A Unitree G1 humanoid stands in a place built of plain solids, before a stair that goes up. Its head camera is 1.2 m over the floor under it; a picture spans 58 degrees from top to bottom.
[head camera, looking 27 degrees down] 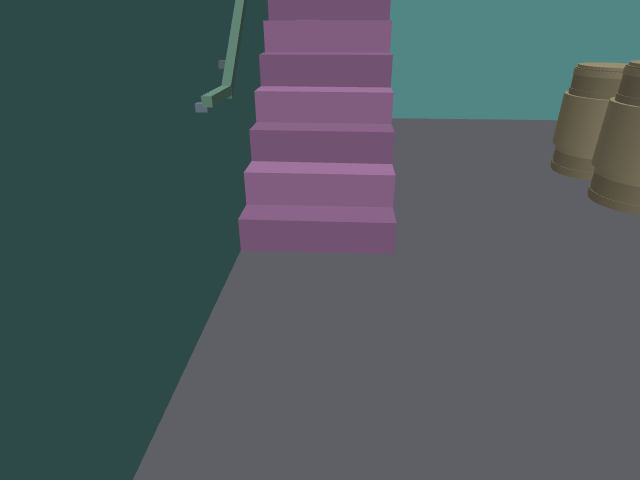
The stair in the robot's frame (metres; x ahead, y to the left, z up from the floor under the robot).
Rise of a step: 0.20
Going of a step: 0.23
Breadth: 0.89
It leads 3 degrees to the right of straight ahead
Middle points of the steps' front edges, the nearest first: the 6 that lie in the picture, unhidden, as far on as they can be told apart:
2.20 0.02 0.20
2.42 0.01 0.40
2.65 -0.01 0.60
2.87 -0.02 0.79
3.10 -0.04 0.99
3.33 -0.05 1.19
